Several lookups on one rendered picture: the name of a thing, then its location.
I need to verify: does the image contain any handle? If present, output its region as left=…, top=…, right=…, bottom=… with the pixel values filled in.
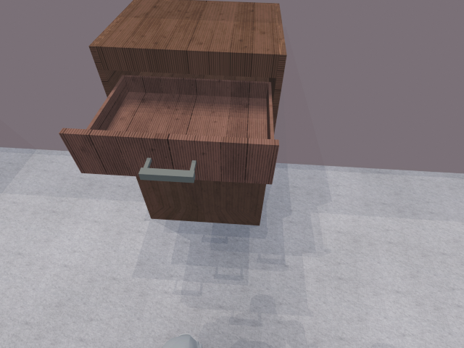
left=138, top=158, right=196, bottom=183

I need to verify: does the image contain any drawer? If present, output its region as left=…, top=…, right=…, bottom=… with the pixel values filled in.
left=59, top=75, right=279, bottom=184

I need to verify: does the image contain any cabinet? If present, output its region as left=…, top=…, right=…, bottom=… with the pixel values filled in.
left=89, top=0, right=287, bottom=225

